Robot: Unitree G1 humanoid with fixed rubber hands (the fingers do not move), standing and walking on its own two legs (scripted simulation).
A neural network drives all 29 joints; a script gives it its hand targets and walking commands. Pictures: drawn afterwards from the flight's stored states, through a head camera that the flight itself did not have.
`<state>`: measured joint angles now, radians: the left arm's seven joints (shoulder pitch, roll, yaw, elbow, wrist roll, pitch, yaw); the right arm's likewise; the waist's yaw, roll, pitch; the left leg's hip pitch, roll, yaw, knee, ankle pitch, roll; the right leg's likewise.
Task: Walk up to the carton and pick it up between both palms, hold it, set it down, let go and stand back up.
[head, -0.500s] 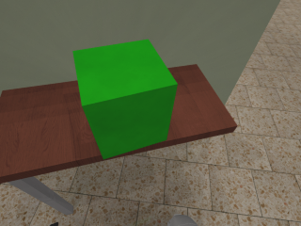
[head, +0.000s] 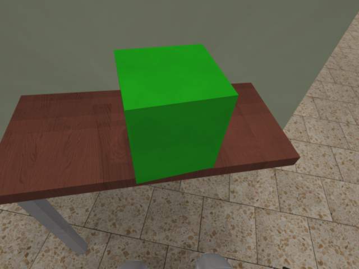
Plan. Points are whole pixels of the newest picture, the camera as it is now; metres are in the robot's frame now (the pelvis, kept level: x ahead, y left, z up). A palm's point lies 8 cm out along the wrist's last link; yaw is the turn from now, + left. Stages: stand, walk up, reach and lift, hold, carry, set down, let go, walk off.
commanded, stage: stand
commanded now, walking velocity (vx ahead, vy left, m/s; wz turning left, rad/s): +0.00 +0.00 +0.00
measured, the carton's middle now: (169, 114) +0.45 +0.03 +0.10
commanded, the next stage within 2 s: none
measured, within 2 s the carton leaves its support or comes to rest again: neither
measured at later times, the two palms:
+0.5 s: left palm out of the picture +0.14 +0.21 -0.06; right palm out of the picture +0.06 -0.31 -0.11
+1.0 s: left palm out of the picture +0.13 +0.27 -0.09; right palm out of the picture +0.08 -0.26 -0.07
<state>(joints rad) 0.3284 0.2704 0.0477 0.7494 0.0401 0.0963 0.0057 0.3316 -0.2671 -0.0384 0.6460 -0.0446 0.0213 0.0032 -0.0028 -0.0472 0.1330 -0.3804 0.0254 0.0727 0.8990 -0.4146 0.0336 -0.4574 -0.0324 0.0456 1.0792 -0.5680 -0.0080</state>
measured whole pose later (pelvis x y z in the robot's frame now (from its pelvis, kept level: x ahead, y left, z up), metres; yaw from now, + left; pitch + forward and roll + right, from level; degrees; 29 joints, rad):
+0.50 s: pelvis +0.02 -0.03 +0.02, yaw -2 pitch -4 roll +0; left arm 0.25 0.22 0.02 0.67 0.05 0.03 0.02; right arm 0.34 -0.31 -0.06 0.70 -0.03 0.07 -0.01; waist -0.04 0.07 0.11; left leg -0.43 0.02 -0.02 1.06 -0.62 0.01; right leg -0.36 -0.03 -0.03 0.76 -0.33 -0.01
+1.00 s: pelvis +0.03 +0.00 +0.03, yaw -2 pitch -4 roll -1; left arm 0.28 0.29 0.08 0.69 0.04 0.06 -0.01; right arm 0.34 -0.24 0.00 0.67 -0.04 -0.01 -0.02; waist -0.03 -0.02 0.15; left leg -0.30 0.06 0.08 0.70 -0.33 0.03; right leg -0.50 -0.02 0.03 1.14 -0.49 0.02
